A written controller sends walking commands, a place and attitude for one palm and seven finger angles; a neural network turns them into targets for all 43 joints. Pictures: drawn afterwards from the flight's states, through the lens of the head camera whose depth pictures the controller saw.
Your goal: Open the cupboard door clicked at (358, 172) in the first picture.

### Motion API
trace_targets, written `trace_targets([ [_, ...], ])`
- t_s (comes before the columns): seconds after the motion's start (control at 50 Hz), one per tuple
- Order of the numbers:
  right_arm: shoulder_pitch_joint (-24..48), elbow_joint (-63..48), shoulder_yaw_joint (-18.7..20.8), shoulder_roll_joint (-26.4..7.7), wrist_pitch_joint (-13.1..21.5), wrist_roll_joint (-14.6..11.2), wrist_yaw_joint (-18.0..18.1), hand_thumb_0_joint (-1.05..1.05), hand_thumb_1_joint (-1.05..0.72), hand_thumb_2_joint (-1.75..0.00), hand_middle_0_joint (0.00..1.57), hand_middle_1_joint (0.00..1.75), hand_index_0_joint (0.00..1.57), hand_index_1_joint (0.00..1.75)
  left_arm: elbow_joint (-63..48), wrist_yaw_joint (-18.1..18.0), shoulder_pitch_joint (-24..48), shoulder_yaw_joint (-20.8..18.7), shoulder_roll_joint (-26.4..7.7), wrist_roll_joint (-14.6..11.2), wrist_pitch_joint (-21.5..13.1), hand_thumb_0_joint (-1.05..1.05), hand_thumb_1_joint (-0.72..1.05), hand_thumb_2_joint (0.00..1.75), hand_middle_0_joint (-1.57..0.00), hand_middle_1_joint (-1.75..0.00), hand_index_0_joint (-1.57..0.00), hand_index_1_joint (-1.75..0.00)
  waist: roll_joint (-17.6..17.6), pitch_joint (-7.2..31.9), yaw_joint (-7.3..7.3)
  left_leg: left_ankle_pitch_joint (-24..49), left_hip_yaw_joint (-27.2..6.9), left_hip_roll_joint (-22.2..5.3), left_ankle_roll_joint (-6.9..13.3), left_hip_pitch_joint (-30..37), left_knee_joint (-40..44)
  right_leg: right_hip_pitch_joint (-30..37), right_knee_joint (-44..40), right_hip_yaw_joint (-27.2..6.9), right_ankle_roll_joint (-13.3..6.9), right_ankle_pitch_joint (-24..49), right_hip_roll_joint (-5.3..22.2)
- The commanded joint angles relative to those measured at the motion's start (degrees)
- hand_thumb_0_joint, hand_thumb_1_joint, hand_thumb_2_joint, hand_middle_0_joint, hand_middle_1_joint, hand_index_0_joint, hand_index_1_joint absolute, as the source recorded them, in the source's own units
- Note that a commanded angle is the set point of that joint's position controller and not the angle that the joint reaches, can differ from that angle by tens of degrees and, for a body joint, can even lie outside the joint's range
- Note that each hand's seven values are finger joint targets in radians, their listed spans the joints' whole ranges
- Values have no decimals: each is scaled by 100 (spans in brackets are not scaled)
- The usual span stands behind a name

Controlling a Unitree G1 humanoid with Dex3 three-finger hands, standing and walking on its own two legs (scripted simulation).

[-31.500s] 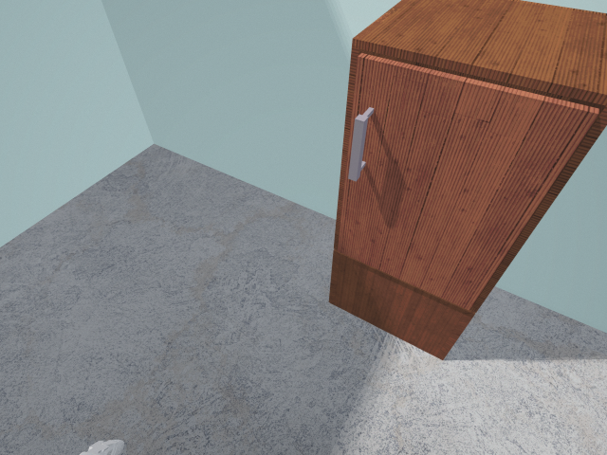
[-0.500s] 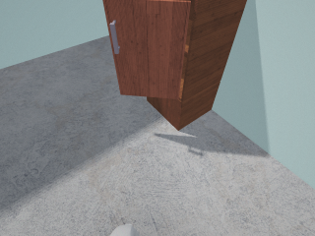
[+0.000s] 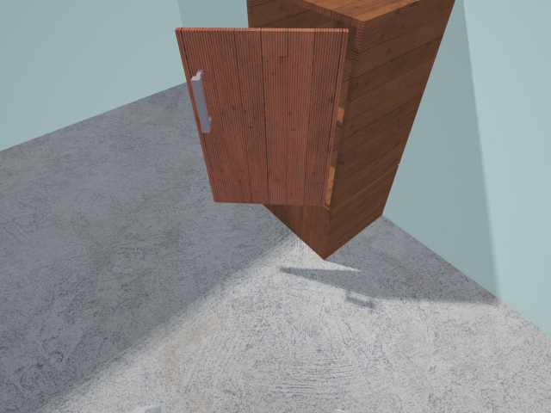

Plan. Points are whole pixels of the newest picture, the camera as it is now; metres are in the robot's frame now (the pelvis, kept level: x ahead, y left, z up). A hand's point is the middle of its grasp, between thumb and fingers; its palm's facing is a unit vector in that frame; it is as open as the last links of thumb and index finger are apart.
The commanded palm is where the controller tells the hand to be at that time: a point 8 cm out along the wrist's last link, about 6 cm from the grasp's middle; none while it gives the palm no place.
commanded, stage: take the last steps up to it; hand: left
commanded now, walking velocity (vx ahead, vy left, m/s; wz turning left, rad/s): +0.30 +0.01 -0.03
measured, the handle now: (203, 102) +0.84 +0.23 +0.01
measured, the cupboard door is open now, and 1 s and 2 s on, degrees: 47 47 47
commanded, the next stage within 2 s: come to a stop and stand still in 0.52 s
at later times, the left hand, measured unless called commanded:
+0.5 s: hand out of the picture +0.10 +0.18 -0.18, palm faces +0.10 -0.98 -0.14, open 7.3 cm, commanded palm none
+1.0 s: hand (180, 309) +0.34 +0.22 -0.17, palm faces -0.04 -0.97 -0.24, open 7.3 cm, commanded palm none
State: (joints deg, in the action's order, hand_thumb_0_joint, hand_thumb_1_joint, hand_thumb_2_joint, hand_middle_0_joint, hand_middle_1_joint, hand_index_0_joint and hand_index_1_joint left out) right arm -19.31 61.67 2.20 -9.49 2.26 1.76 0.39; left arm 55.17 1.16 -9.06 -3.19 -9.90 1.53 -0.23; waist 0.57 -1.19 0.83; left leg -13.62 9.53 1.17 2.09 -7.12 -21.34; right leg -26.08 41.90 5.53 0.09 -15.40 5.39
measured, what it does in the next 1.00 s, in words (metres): walks ahead: right foot, then left foot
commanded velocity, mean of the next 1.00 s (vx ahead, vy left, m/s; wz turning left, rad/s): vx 0.06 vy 0.00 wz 0.00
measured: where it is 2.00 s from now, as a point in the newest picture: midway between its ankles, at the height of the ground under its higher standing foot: (279, 409)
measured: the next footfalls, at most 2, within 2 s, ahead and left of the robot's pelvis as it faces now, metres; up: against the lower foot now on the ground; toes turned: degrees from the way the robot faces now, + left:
right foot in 0.06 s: +0.13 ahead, -0.11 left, +0.00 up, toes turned -7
left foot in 0.50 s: +0.32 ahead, +0.13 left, +0.00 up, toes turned +4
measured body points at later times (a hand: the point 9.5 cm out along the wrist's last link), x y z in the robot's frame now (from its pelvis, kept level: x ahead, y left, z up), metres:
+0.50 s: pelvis +0.18 +0.03 -0.01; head +0.20 +0.04 +0.44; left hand +0.10 +0.24 -0.17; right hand +0.29 -0.21 -0.14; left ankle +0.28 +0.13 -0.74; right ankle +0.09 -0.10 -0.74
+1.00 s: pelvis +0.27 +0.03 -0.01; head +0.29 +0.03 +0.44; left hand +0.35 +0.27 -0.16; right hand +0.27 -0.20 -0.16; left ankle +0.29 +0.13 -0.74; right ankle +0.28 -0.09 -0.74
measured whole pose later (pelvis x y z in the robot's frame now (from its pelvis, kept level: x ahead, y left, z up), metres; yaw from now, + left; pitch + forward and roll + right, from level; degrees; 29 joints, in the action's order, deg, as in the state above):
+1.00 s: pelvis +0.27 +0.03 -0.01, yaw -1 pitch +0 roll +0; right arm -14.0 60.8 2.0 -9.0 -1.5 0.5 1.5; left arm 57.5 -1.5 -10.5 -1.5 -11.4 1.2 1.2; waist 0.3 -2.6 1.7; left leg -15.0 7.2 -1.4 1.0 -16.1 -30.8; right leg -16.5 31.7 2.5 0.1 -15.5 2.0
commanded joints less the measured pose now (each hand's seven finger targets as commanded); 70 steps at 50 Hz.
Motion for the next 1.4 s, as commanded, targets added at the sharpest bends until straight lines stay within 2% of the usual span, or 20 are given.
trace_targets([
  [0.0, -32, -199, 154, -748, 94, -2, 10, 0, -90, -90, 20, 30, 20, 30, -136, 3, -498, -114, -400, 13, -142, 0, 90, 90, -20, -30, -20, -30, -59, -302, -310, -879, -1033, -1438, 530, -944, 493, 1478, -1100, 34, -51, 247, -193],
  [0.02, -48, -193, 122, -616, 102, -33, 4, 0, -90, -90, 20, 30, 20, 30, -21, -24, -858, -162, -569, 23, -190, 0, 90, 90, -20, -30, -20, -30, 250, -208, -455, -821, -760, -1061, 317, -1332, -277, 2212, -1545, -282, -167, 53, -55],
  [0.06, 92, -450, 68, -439, 94, -71, -68, 0, -90, -90, 20, 30, 20, 30, 242, -98, -1918, -308, -1385, -25, -275, 0, 90, 90, -20, -30, -20, -30, 1807, 141, -772, -2231, -66, -121, -151, -2991, -3197, 3361, -3053, -3271, -1224, -948, 1944],
  [0.08, 376, -491, 141, -666, 60, -46, -62, 0, -90, -90, 20, 30, 20, 30, 254, -167, -1880, -281, -1142, -55, -313, 0, 90, 90, -20, -30, -20, -30, 1657, -41, -751, -1884, -704, -370, -125, -3186, -4034, 2982, -3239, -3459, -1332, -958, 1949],
  [0.12, 606, -460, 140, -508, 79, -49, -76, 0, -90, -90, 20, 30, 20, 30, 109, -188, -1296, -167, -779, -71, -357, 0, 90, 90, -20, -30, -20, -30, 485, -215, -439, -830, -998, -684, -215, -3278, -4245, 2589, -3150, -2412, -1215, 21, 1628],
  [0.2, 300, -305, 106, -148, -56, -24, -123, 0, -90, -90, 20, 30, 20, 30, 185, -171, -1112, -108, -435, -49, -489, 0, 90, 90, -20, -30, -20, -30, 599, -58, -115, -187, -682, -735, -423, -2521, -3289, 2052, -3099, -887, -943, 1733, 1052],
  [0.36, 1259, -655, 63, -200, 11, -59, -220, 0, -90, -90, 20, 30, 20, 30, 677, -144, -1487, -47, -718, -43, -464, 0, 90, 90, -20, -30, -20, -30, 817, -271, -334, 90, -380, -464, -346, -2192, -1639, 2322, -2893, -777, -884, 1955, 1054],
  [0.44, 510, -382, 85, -486, 105, -26, -128, 0, -90, -90, 20, 30, 20, 30, 734, -166, -1341, -54, -686, -64, -366, 0, 90, 90, -20, -30, -20, -30, 389, -115, 144, 508, -231, -222, -182, -227, -508, 1551, -1653, -384, -529, 2050, 663],
  [0.46, -164, -210, 175, -888, 145, 11, -57, 0, -90, -90, 20, 30, 20, 30, 679, -150, -1443, -15, -514, -75, -337, 0, 90, 90, -20, -30, -20, -30, -369, 333, 375, 788, -1077, -924, 117, 957, -420, 702, -476, -117, -306, 1179, 300],
  [0.48, -742, -125, 301, -1466, 124, 45, 21, 0, -90, -90, 20, 30, 20, 30, 528, -127, -1574, 58, -258, -105, -326, 0, 90, 90, -20, -30, -20, -30, -1581, 790, 475, 1027, -2735, -2248, 764, 1661, -22, -291, 1107, 320, -69, -1448, -347],
  [0.5, -913, -170, 282, -1556, 46, 13, 71, 0, -90, -90, 20, 30, 20, 30, 305, -149, -1315, 74, -258, -66, -333, 0, 90, 90, -20, -30, -20, -30, -1181, 656, 538, 906, -3286, -2695, 1173, 1264, 333, -608, 2162, -91, -134, -2057, -411],
  [0.56, 196, -481, 99, -862, 74, -33, 108, 0, -90, -90, 20, 30, 20, 30, 380, -131, -1074, 20, -260, -11, -205, 0, 90, 90, -20, -30, -20, -30, -1005, 19, 76, -333, -2467, -2164, 885, -479, 922, -644, 2764, -552, -118, -1016, 99],
  [0.64, 514, -500, -39, -595, 120, -30, 157, 0, -90, -90, 20, 30, 20, 30, 534, -150, -1398, 85, 7, -32, -17, 0, 90, 90, -20, -30, -20, -30, -382, 89, -262, 963, -1481, -1778, 650, -1163, 944, 260, 1556, -506, 39, -441, 98],
  [0.78, 618, -398, 68, -762, -135, -36, 226, 0, -90, -90, 20, 30, 20, 30, 314, -204, -997, 46, -308, -22, 169, 0, 90, 90, -20, -30, -20, -30, -611, -2, -225, 1131, -1482, -1694, 581, -1267, 378, 1270, -666, -316, 71, -193, -223],
  [0.88, 336, -356, 111, -578, -203, -109, 146, 0, -90, -90, 20, 30, 20, 30, 75, -259, -679, 23, -787, -18, 113, 0, 90, 90, -20, -30, -20, -30, -384, 85, -107, 1001, -1036, -849, -53, -934, -271, 1275, -1457, -972, -285, 1785, 296],
  [0.96, 69, -317, 127, -478, -334, -133, 108, 0, -90, -90, 20, 30, 20, 30, -1, -311, -479, 2, -972, -59, 50, 0, 90, 90, -20, -30, -20, -30, 1013, 579, 4, 149, -535, -339, -295, -635, -1214, 1460, -1824, -1427, -690, 2888, 964],
  [1.04, 51, -280, 92, -405, -388, -118, 94, 0, -90, -90, 20, 30, 20, 30, -20, -341, -213, -16, -939, -73, 58, 0, 90, 90, -20, -30, -20, -30, 817, 321, 6, -154, -677, -347, -345, -615, -1067, 1331, -1912, -1378, -792, 2549, 966],
  [1.14, 309, -310, 80, -761, -262, -71, 133, 0, -90, -90, 20, 30, 20, 30, 20, -322, -317, 32, -559, -89, 171, 0, 90, 90, -20, -30, -20, -30, -628, 52, -204, 1316, -1547, -1256, 186, -864, 261, 1407, -1201, -484, -73, 233, -119],
  [1.24, 392, -287, 63, -654, -219, -89, 113, 0, -90, -90, 20, 30, 20, 30, 178, -291, -501, 60, -535, -61, 123, 0, 90, 90, -20, -30, -20, -30, -260, 0, -206, -14, -1273, -925, 19, -880, 358, 1490, -1767, -733, -135, 294, -15],
  [1.38, 220, -59, -9, -497, -170, -111, 108, 0, -90, -90, 20, 30, 20, 30, 442, -293, -647, 140, -504, -73, -15, 0, 90, 90, -20, -30, -20, -30, 142, -23, -80, 369, -1016, -780, -85, -250, 258, 1270, -2253, -911, -165, 560, 123],
])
